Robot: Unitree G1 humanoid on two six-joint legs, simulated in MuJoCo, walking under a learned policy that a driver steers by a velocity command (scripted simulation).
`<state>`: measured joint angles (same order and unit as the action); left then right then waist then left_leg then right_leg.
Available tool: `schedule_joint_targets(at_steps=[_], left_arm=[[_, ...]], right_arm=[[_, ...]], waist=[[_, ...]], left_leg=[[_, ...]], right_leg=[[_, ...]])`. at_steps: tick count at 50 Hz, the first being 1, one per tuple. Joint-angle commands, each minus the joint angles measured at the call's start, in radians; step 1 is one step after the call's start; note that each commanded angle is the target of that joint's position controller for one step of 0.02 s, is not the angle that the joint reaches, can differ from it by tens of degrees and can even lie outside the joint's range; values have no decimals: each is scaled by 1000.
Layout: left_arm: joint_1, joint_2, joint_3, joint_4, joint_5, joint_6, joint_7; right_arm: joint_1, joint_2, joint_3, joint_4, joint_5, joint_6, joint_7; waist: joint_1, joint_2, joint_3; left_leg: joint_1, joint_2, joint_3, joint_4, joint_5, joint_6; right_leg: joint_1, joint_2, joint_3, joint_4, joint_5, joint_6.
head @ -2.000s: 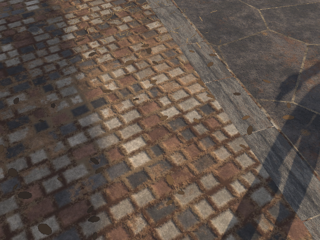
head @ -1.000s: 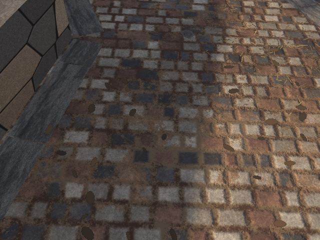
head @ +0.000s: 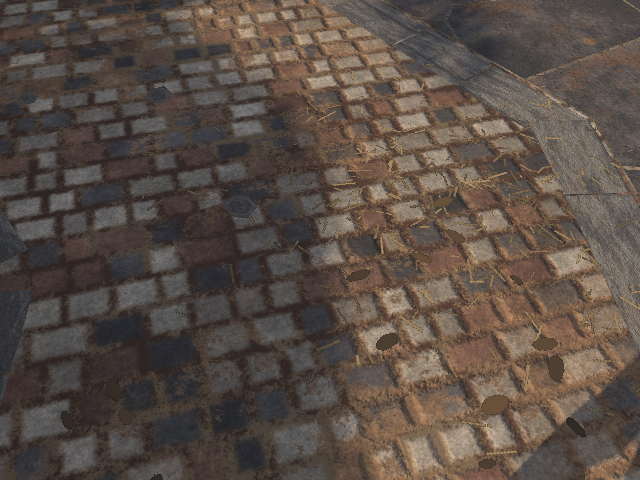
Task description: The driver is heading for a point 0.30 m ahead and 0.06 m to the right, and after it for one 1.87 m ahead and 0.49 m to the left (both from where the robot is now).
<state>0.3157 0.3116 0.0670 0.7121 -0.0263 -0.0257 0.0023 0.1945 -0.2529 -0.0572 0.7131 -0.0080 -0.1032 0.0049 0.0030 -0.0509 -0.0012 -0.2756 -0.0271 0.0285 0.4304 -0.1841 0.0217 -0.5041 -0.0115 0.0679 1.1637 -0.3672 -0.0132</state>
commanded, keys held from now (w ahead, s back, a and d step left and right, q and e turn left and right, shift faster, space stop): w+e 0.14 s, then w+q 0.86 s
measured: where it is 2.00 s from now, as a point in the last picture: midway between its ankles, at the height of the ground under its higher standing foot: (250, 282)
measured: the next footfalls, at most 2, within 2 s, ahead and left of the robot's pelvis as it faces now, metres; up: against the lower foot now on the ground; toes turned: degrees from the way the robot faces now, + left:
right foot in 0.34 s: +0.32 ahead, -0.19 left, +0.00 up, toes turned -8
left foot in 0.88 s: +0.60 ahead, +0.08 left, +0.00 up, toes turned +12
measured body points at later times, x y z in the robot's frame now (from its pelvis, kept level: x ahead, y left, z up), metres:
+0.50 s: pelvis +0.25 -0.08 +0.00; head +0.28 -0.09 +0.45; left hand +0.42 +0.17 -0.09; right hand +0.29 -0.36 -0.13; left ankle +0.20 +0.09 -0.65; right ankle +0.28 -0.18 -0.74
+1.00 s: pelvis +0.51 +0.00 -0.01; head +0.55 +0.02 +0.44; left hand +0.57 +0.30 -0.13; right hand +0.70 -0.25 -0.11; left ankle +0.56 +0.08 -0.74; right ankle +0.44 -0.18 -0.64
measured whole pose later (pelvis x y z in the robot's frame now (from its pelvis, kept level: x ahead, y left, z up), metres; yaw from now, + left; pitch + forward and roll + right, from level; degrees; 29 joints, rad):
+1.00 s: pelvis +0.51 +0.00 -0.01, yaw +14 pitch +1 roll -1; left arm 0.21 0.29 0.07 0.77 -0.02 -0.11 0.01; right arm 0.21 -0.29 -0.08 0.74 0.02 -0.05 0.04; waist -0.01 -0.01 0.06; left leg -0.40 -0.07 0.01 0.56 -0.19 0.10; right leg -0.38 -0.06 0.02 1.21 -0.42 0.01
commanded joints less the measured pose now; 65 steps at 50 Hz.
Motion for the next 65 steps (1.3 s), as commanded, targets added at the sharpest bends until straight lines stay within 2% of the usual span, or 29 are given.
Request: schedule_joint_targets(at_steps=[1, 7, 10, 14, 15, 17, 18, 19, 20, 21, 22, 24, 26, 28, 34, 39, 41, 43, 44, 45, 46, 47, 48, 49, 50, 54, 59, 62, 65], left_arm=[[-22, 45, 17, -96, 0, -2, -8], [-143, 23, 6, -132, 5, -9, -26], [-259, -15, -13, -167, 9, -24, -40], [-318, 22, -5, -202, 8, -41, -54], [-274, 46, 6, -193, 9, -45, -52], [-8, 135, 52, -117, 22, -46, -35], [157, 233, 76, -98, 46, -38, -14], [155, 250, 69, -104, 50, -36, -14], [132, 158, 46, -101, 44, -39, -18], [76, 124, 33, -90, 31, -43, -20], [10, 90, 24, -84, 27, -47, -23], [-72, 43, 15, -77, 34, -65, -29], [-96, 40, 21, -56, 38, -86, -26], [-95, 50, 28, -32, 44, -94, -17], [-50, 100, 47, 21, 36, -81, 9], [-8, 138, 65, 63, 8, -52, 13], [-24, 169, 73, 65, 0, -38, 16], [-56, 176, 70, 58, -11, -21, 19], [-38, 141, 54, 44, 9, -27, 24], [46, -16, 7, -13, 48, -52, 15], [-40, 53, 9, -23, 11, -92, 4], [-133, 102, 22, -50, -26, -111, -3], [-147, 92, 17, -48, -13, -122, 2], [-146, 96, 23, -35, 16, -123, 10], [-128, 107, 31, -29, 28, -114, 10], [-149, 65, 25, -42, 43, -74, 9], [-331, 25, 5, -88, 34, -78, -5], [-404, 39, 6, -111, 21, -91, -20], [-401, 70, 17, -116, 19, -105, -32]], right_arm=[[15, -113, -31, -27, 0, -15, 0], [35, -170, -45, 27, 2, -11, -6], [114, -187, -42, 74, 22, 0, 1], [159, -233, -48, 116, 50, 26, 7], [154, -245, -49, 123, 50, 32, 5], [148, -216, -32, 130, 45, 32, 1], [164, -125, 0, 91, 15, 21, 3], [252, -63, 21, 92, 25, 4, 8], [179, -176, -13, 99, 55, 1, 10], [117, -181, -18, 74, 62, 3, 11], [89, -164, -17, 75, 49, 8, 4], [128, -138, -24, 92, 40, 37, 0], [139, -94, -19, 95, 43, 60, -2], [99, -85, -20, 78, 38, 72, -6], [-74, -56, -6, 18, 27, 64, 28], [-177, -75, -7, -49, 28, 68, 53], [-142, -101, -22, -60, 28, 72, 57], [89, -175, -68, -10, 34, 76, 47], [252, -267, -108, 31, 37, 84, 28], [215, -380, -121, 20, 42, 77, 20], [235, -309, -96, -19, 32, 57, 29], [208, -245, -78, -9, 25, 41, 34], [155, -214, -69, -14, 31, 34, 33], [82, -177, -58, -28, 29, 34, 29], [40, -148, -47, -48, 17, 34, 24], [58, -178, -53, -51, 20, 28, 2], [127, -189, -55, -28, 29, 42, -21], [173, -193, -57, -9, 35, 50, -24], [186, -186, -57, -4, 35, 61, -30]], waist=[[-12, 165, 18], [-39, 116, 29], [-80, 94, 62], [-64, 127, 82], [-28, 143, 55], [117, 131, -126], [159, -28, -302], [105, -218, -446], [136, -100, -344], [109, -93, -191], [72, -46, -124], [5, -77, -56], [-21, -52, -25], [-25, -30, 12], [27, 3, 76], [50, 5, 109], [14, -22, 60], [-121, -11, -75], [-182, 83, -164], [-48, 356, -221], [-113, 222, -354], [-125, 161, -223], [-87, 102, -143], [-45, 74, -91], [-9, 88, -77], [9, 81, -40], [-59, 130, 6], [-87, 139, 18], [-74, 157, 13]], left_leg=[[134, 275, -232, -257, 73, 167], [189, 264, -25, -268, 263, 154], [189, 263, -3, -271, 244, 157], [288, 312, -59, -207, 350, 153], [300, 309, -60, -149, 470, 140], [163, 225, 7, 174, 596, 80], [-135, 136, 47, 539, 212, 20], [-359, 12, -86, 790, -420, -11], [-446, 57, -164, 877, -388, -8], [-493, 97, -131, 864, -307, -3], [-465, 134, -115, 817, -226, -6], [-357, 173, -122, 766, -119, -16], [-337, 174, -122, 748, -69, -27], [-386, 174, -140, 695, -2, -36], [-405, 154, -76, 371, 228, -22], [-421, 133, -10, 243, 116, 34], [-318, 74, 52, 233, 15, 73], [11, -30, 106, 164, 23, 131], [312, 32, -54, 133, 53, 183], [586, 280, -634, 12, -121, 363], [648, 355, -883, -141, -247, 402], [581, 339, -753, -161, -180, 349], [446, 296, -624, -148, -87, 313], [310, 256, -523, -145, 21, 283], [219, 227, -462, -164, 109, 272], [84, 180, -348, -208, 285, 275], [42, 112, -288, -195, 172, 206], [73, 134, -345, -159, 116, 196], [164, 164, -431, -74, 118, 181]], right_leg=[[-213, -98, 32, 6, 89, 17], [-225, -101, 4, -267, 343, 26], [-151, -70, -43, -444, 372, 2], [-96, -39, -85, -586, 237, -37], [-13, -15, -96, -623, 215, -50], [434, -1, -103, -658, 316, -101], [794, -263, 198, -628, 347, -189], [922, -440, 590, -764, 235, -296], [831, -402, 520, -800, 172, -258], [700, -364, 356, -822, 202, -223], [577, -317, 261, -858, 229, -200], [405, -265, 122, -944, 274, -182], [345, -265, 47, -1003, 336, -192], [343, -265, -26, -1029, 389, -188], [410, -259, -197, -1051, 410, -158], [560, -302, -252, -982, 487, -128], [593, -299, -280, -859, 792, -105], [525, -243, -329, -521, 992, -57], [296, -197, -331, -216, 730, -3], [-146, 15, -233, 136, -190, 65], [-251, 37, 13, 241, -247, 45], [-338, -8, 21, 228, -151, 19], [-312, -54, 19, 146, -61, 0], [-242, -88, 20, 59, -2, 1], [-167, -108, 28, 11, 38, 4], [-117, -91, -6, -159, 141, 54], [-69, -23, -17, -519, 430, 80], [-32, 5, -8, -619, 460, 70], [-8, 16, 14, -683, 374, 42]])
Over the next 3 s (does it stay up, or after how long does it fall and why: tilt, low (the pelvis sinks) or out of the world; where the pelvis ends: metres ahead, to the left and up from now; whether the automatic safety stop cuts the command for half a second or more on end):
stays up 1.52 0.45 -0.01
